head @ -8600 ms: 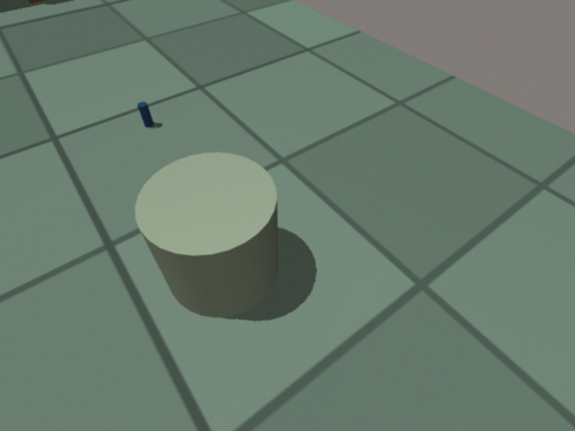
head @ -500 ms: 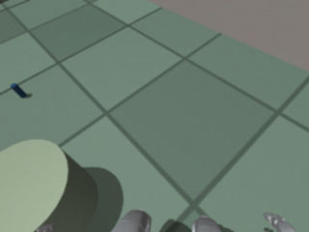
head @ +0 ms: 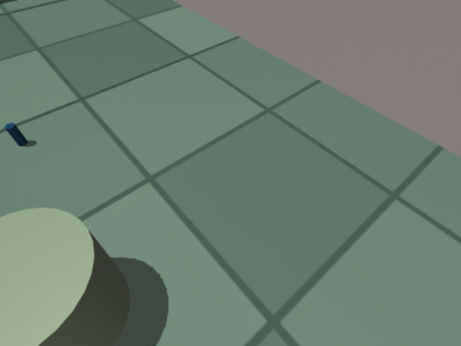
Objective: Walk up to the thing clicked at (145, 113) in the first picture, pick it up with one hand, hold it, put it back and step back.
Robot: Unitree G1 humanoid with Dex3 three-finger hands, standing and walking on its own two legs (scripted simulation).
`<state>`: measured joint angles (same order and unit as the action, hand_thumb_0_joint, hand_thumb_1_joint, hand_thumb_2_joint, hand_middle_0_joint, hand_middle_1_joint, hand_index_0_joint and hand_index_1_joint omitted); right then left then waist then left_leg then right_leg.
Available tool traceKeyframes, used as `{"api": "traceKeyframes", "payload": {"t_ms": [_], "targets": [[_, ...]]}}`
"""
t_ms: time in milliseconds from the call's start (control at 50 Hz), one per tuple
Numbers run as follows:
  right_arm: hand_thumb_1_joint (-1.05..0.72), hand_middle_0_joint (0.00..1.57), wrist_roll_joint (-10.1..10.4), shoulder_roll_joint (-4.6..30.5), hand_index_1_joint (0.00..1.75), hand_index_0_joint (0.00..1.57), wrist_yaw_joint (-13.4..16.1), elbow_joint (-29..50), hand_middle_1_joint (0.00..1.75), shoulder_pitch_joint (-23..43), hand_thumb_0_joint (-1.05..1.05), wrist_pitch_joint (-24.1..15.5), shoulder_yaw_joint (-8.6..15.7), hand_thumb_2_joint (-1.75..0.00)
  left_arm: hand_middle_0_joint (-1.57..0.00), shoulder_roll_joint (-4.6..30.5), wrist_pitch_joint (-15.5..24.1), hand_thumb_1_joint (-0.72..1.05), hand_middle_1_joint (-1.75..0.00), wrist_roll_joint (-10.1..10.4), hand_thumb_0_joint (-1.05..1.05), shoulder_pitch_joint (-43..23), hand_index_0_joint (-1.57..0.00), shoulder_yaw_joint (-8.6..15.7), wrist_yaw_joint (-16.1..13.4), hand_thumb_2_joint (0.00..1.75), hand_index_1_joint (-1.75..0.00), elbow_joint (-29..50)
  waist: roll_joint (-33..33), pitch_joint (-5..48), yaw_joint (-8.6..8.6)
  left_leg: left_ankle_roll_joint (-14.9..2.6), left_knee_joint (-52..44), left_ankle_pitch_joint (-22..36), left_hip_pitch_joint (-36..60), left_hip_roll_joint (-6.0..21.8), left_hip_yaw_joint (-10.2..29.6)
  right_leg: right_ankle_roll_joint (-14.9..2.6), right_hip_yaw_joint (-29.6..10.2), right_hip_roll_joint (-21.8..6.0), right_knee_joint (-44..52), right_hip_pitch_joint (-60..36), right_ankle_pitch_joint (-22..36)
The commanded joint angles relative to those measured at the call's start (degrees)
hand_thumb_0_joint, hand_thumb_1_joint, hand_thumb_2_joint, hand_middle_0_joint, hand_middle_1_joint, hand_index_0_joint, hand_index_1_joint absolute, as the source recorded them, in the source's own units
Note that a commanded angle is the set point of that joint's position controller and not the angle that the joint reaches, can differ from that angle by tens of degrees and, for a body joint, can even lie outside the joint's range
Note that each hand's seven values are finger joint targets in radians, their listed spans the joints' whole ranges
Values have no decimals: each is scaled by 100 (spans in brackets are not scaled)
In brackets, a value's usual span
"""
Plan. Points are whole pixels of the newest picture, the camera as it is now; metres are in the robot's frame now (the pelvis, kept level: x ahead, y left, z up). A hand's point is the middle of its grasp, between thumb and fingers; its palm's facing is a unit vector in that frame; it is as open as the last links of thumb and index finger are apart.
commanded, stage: walk up
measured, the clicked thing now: (16, 134) +1.28 +1.27 -0.69
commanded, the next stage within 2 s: stand in 0.56 s
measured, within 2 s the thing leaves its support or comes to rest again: neither
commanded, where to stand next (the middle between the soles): +0.10 -0.02 m, yaw -3 degrees
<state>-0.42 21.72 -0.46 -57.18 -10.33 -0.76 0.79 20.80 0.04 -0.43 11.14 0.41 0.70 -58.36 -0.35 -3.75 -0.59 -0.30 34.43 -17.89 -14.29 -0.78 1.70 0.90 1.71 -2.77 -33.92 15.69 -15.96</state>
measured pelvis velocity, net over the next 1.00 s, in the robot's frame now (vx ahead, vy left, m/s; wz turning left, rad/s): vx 0.00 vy -0.01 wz -0.01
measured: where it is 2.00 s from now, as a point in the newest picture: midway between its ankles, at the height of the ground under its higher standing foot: outside the picture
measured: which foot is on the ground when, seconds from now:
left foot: down 0.00-1.00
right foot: down 0.00-1.00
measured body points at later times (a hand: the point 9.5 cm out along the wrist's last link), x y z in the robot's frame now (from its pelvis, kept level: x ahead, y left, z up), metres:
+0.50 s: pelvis +0.02 +0.00 +0.01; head +0.02 +0.00 +0.46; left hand +0.11 +0.30 -0.11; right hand +0.11 -0.31 -0.11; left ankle +0.01 +0.12 -0.73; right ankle +0.03 -0.14 -0.73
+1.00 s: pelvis +0.00 -0.01 +0.02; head +0.00 -0.01 +0.47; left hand +0.09 +0.30 -0.11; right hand +0.09 -0.31 -0.12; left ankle +0.01 +0.12 -0.73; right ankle +0.03 -0.14 -0.73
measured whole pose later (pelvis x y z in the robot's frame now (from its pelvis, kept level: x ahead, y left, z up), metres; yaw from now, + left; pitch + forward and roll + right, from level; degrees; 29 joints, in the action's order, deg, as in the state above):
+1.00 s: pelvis +0.00 -0.01 +0.02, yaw -1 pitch -3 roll +0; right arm -0.3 19.9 -0.6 -66.2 -4.5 -0.5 -0.2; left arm 20.2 0.5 -0.1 4.7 0.1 0.2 -66.3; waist 0.4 -2.8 -0.2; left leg 0.9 18.1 -9.7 -5.4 0.2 1.5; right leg 0.8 1.8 -1.8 -18.8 7.6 -8.2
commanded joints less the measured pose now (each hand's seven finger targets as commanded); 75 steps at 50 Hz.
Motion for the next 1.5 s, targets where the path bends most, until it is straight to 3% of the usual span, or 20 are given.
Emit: {"api": "traceKeyframes", "payload": {"t_ms": [0,100,140,180,320,520,540,620,760,900,960,1040,1080,1180,1300,1400,1480], "targets": [[-90,20,-21,1287,30,20,51,296,30,384,0,-207,258,-90,-20,1274,231,90,-30,-8,0,-400,-20,271,-30,90,-30,257,0,208,-23,-469,-1257,-292,-225,823,1031,-349,-489,-238,900,-243,-164],[-90,20,24,1180,30,20,70,86,30,391,0,-226,199,-90,-20,1319,293,90,-30,36,0,-499,-20,259,-46,90,-30,76,-83,395,30,-242,-964,991,149,486,460,-437,-718,-567,1153,-556,1014],[-90,20,19,1181,30,20,74,0,30,385,0,-212,208,-90,-20,1309,278,90,-30,40,0,-656,-20,247,-55,90,-30,74,-78,438,79,-230,-1088,1011,228,522,459,-409,-643,-552,1215,-590,995],[-90,20,16,1194,30,20,72,-44,30,501,0,-198,214,-90,-20,1263,252,90,-30,42,0,-659,-20,246,-59,90,-30,-6,11,406,20,-251,-1226,964,214,598,545,-364,-535,-469,1245,-642,747],[-90,20,20,1133,30,20,89,-184,30,615,0,-190,209,-90,-20,1236,246,90,-30,30,0,-749,-20,235,-68,90,-30,-144,-85,718,18,-198,-1266,1701,540,632,415,-315,-447,-514,1255,-1004,1523],[-90,20,-4,1117,30,20,85,-312,30,729,0,-162,190,-90,-20,1187,200,90,-30,10,0,-927,-20,217,-66,90,-30,-228,135,474,18,-172,-1646,1312,386,666,449,-230,-435,-467,1439,-1089,1168],[-90,20,23,1099,30,20,88,-328,30,897,0,-154,173,-90,-20,1186,204,90,-30,26,0,-987,-20,204,-90,90,-30,-283,230,403,6,-116,-1715,1899,380,772,527,-185,-484,-505,1454,-1138,1544],[-90,20,42,1121,30,20,110,-390,30,858,0,-147,184,-90,-20,1175,208,90,-30,27,0,-951,-20,207,-114,90,-30,-341,104,747,30,-67,-1617,2523,852,801,455,-181,-440,-530,1452,-1286,2078],[-90,20,33,1101,30,20,98,-498,30,889,0,-91,159,-90,-20,1157,183,90,-30,12,0,-987,-20,183,-115,90,-30,-425,116,607,60,-42,-1865,1616,678,764,428,-144,-457,-496,1721,-1260,1392],[-90,20,14,1086,30,20,77,-545,30,868,0,-110,150,-90,-20,1165,189,90,-30,4,0,-935,-20,176,-102,90,-30,-464,82,558,67,-32,-1948,1482,724,775,418,-161,-505,-527,1784,-1130,1244],[-90,20,-3,1085,30,20,66,-594,30,861,0,-90,149,-90,-20,1146,162,90,-30,4,0,-938,-20,170,-94,90,-30,-477,145,260,50,-21,-2086,631,482,714,456,-131,-525,-465,1904,-869,475],[-90,20,-5,1041,30,20,37,-565,30,809,0,-79,155,-90,-20,1207,194,90,-30,-14,0,-908,-20,177,-99,90,-30,-440,-92,392,57,-62,-1982,846,557,728,447,-148,-576,-517,1962,-879,462],[-90,20,-21,1031,30,20,31,-571,30,727,0,-76,163,-90,-20,1233,189,90,-30,-18,0,-912,-20,183,-103,90,-30,-419,-110,323,91,-50,-1957,622,512,679,426,-148,-617,-511,2036,-756,94],[-90,20,-25,1025,30,20,20,-564,30,662,0,-59,159,-90,-20,1259,178,90,-30,-22,0,-831,-20,185,-94,90,-30,-399,-98,253,73,-68,-1944,407,509,670,438,-155,-665,-513,2056,-574,-159],[-90,20,-30,1057,30,20,20,-553,30,581,0,-45,162,-90,-20,1244,170,90,-30,-4,0,-771,-20,190,-90,90,-30,-364,65,268,63,-84,-1923,347,337,652,444,-159,-673,-482,2012,-642,-149],[-90,20,-8,1076,30,20,52,-540,30,626,0,-93,141,-90,-20,1177,198,90,-30,8,0,-685,-20,175,-79,90,-30,-371,154,591,26,-77,-1839,1298,532,766,467,-188,-589,-516,1766,-1046,1093],[-90,20,4,1058,30,20,72,-577,30,583,0,-94,118,-90,-20,1210,190,90,-30,16,0,-720,-20,177,-92,90,-30,-387,68,594,43,-48,-1850,1493,643,775,455,-185,-532,-510,1735,-1047,1248]]}}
